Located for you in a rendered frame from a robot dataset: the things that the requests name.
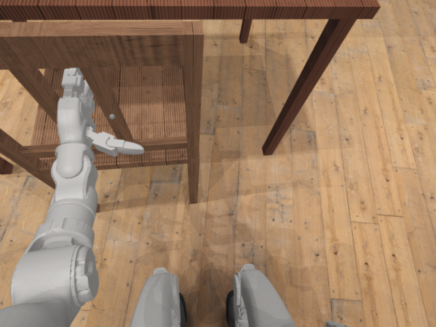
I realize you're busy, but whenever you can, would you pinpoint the chair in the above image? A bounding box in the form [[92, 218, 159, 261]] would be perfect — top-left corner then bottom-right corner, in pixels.
[[0, 21, 204, 213]]

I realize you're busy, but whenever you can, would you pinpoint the robot left forearm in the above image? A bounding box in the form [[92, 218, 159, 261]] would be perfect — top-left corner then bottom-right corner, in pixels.
[[10, 142, 98, 305]]

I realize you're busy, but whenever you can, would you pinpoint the left robot shin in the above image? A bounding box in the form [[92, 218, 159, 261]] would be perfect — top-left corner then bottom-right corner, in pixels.
[[144, 268, 181, 327]]

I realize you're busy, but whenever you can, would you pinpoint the robot left upper arm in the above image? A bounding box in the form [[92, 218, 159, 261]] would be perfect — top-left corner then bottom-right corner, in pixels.
[[0, 244, 99, 327]]

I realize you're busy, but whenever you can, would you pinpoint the robot right thigh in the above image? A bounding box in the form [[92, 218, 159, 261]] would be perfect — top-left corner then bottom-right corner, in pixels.
[[232, 269, 296, 327]]

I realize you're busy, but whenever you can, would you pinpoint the left robot hand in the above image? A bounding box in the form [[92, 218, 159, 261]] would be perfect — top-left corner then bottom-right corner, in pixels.
[[57, 68, 144, 157]]

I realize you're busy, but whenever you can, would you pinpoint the table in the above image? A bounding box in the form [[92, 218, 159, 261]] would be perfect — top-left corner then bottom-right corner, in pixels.
[[0, 0, 381, 174]]

